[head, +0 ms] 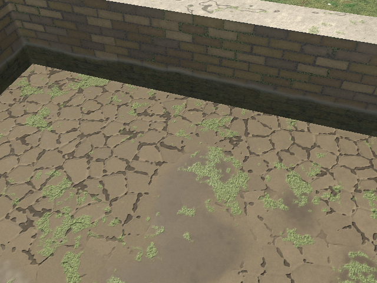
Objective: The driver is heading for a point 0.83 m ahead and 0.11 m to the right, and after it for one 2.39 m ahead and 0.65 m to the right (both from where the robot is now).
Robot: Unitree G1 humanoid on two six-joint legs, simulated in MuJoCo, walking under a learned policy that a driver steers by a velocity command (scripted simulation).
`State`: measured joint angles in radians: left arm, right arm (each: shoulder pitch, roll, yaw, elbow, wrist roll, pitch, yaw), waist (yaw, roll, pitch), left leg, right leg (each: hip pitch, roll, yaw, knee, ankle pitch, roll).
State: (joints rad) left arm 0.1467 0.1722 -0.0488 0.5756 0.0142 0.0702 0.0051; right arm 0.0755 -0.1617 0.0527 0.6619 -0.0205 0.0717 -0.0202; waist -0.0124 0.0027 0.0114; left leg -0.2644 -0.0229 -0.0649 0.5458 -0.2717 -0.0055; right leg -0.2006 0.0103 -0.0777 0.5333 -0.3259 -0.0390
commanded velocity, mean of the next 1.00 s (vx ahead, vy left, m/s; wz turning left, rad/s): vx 0.92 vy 0.00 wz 0.00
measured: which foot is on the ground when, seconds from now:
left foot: down 0.00-1.00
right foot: down 0.00-1.00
